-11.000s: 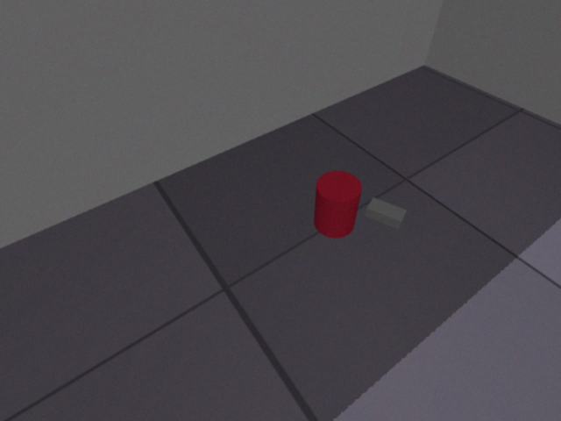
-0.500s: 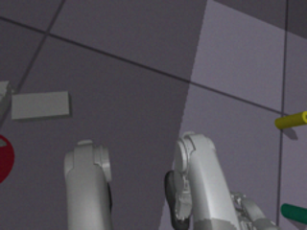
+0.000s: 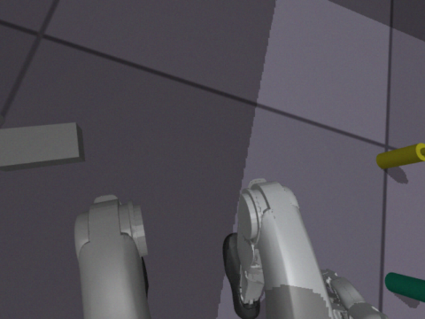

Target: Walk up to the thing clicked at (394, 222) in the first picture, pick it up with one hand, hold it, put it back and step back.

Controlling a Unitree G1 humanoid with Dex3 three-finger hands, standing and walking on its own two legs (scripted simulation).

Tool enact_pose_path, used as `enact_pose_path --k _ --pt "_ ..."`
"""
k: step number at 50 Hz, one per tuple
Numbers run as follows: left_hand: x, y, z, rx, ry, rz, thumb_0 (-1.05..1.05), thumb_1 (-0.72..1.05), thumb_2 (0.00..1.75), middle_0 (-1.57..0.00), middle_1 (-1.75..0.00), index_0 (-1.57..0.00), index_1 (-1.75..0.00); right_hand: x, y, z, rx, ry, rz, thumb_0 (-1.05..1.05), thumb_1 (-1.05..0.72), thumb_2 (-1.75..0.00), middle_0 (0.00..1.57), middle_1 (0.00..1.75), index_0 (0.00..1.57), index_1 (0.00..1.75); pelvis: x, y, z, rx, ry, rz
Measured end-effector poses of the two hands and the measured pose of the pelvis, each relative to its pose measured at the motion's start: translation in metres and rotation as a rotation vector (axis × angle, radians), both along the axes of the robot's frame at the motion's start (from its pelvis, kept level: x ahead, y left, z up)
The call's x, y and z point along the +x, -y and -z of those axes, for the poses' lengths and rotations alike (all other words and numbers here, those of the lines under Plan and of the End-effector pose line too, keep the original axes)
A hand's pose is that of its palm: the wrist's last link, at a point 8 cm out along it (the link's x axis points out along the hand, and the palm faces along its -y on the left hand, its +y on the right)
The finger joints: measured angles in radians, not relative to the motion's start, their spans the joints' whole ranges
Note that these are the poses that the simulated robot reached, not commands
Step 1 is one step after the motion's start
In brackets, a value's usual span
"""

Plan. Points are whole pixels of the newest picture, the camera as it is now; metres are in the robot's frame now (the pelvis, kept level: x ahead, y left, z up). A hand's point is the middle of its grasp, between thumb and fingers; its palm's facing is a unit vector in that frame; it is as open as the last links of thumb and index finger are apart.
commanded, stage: rise first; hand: left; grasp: from above
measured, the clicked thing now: (40, 146) +0.45 +0.36 -0.29
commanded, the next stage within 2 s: approach in 1.80 s
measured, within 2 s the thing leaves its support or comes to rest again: neither
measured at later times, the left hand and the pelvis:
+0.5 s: hand out of the picture +0.39 +0.40 -0.17, palm faces -0.43 -0.12 -0.89, open 14.2 cm; pelvis +0.00 +0.00 -0.01, yaw -1 degrees
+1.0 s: hand out of the picture +0.40 +0.39 -0.16, palm faces -0.45 -0.11 -0.89, open 13.9 cm; pelvis +0.00 +0.00 +0.00, yaw -1 degrees
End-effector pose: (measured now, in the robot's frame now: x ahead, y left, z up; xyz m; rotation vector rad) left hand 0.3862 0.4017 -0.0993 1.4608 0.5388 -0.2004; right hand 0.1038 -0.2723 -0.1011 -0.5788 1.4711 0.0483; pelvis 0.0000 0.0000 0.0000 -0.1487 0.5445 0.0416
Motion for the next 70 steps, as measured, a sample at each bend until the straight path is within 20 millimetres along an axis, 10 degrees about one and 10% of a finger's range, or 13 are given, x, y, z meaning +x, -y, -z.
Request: enact_pose_path --k 70 --pt "0.017 0.007 -0.003 0.005 0.011 0.019 0.0 -0.48 0.98 -0.19 -0.91 -0.16 -0.94 -0.01 -0.007 -0.01 0.014 0.043 0.0 0.0 -0.9 -0.9 0.2 0.29 0.2 0.29 -0.005 -0.004 0.002 -0.019 0.022 0.0"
